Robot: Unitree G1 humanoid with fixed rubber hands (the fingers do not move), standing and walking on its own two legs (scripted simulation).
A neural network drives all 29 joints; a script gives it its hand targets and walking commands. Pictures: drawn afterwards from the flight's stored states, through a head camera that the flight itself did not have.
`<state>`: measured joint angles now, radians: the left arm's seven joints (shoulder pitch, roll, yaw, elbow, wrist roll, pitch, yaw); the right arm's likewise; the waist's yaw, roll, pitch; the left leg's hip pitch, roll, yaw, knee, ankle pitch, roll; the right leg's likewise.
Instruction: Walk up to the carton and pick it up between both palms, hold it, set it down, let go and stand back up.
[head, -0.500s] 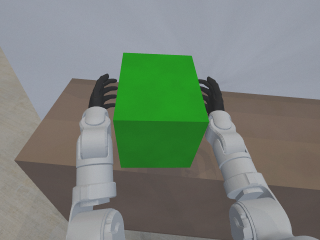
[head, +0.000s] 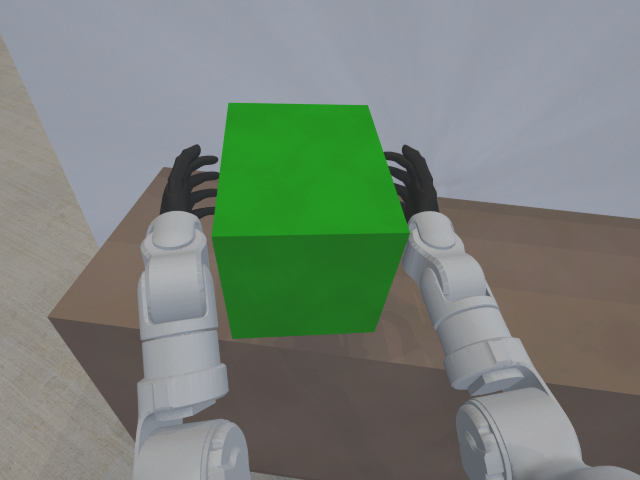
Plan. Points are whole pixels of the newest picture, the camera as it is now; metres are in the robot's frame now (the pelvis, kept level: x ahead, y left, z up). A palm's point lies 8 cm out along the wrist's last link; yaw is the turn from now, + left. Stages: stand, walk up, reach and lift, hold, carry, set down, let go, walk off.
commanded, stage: hold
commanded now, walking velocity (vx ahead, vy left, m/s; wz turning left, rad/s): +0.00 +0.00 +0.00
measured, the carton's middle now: (302, 218) +0.40 +0.01 +0.14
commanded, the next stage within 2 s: none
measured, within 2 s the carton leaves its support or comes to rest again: neither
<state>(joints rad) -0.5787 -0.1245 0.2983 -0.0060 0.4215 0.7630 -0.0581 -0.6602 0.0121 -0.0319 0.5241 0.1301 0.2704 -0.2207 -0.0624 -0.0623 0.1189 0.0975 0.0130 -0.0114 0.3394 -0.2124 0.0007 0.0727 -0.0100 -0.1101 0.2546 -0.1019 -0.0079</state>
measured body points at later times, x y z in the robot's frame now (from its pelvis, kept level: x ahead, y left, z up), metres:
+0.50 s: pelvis +0.00 -0.01 +0.00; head -0.03 +0.01 +0.45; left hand +0.37 +0.14 +0.19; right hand +0.38 -0.14 +0.17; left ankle +0.00 +0.12 -0.75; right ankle +0.04 -0.11 -0.75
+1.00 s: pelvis +0.00 +0.00 +0.00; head -0.03 +0.02 +0.45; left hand +0.37 +0.15 +0.19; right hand +0.37 -0.14 +0.17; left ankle +0.00 +0.12 -0.75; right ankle +0.04 -0.11 -0.75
